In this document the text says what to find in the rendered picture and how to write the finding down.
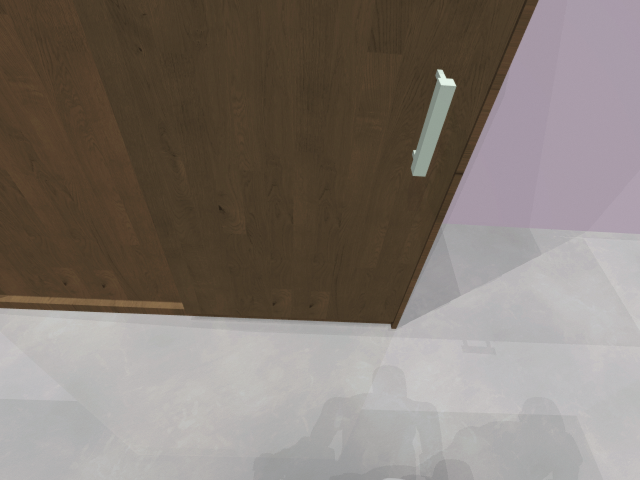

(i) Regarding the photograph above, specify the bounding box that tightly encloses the handle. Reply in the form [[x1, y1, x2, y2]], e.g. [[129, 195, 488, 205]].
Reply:
[[411, 69, 456, 177]]

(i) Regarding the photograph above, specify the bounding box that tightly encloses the wardrobe door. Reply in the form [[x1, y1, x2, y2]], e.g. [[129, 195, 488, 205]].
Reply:
[[73, 0, 525, 322], [0, 0, 182, 302]]

